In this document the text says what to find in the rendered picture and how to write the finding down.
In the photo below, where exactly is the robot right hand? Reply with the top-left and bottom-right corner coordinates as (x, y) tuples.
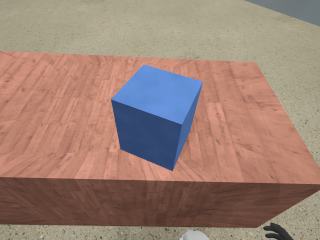
(263, 222), (294, 240)

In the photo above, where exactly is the robot right thigh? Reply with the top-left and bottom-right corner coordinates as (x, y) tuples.
(179, 230), (210, 240)

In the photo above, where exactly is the pedestal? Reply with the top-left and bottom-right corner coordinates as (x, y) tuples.
(0, 51), (320, 228)

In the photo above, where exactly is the carton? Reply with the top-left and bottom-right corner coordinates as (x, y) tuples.
(111, 64), (203, 171)

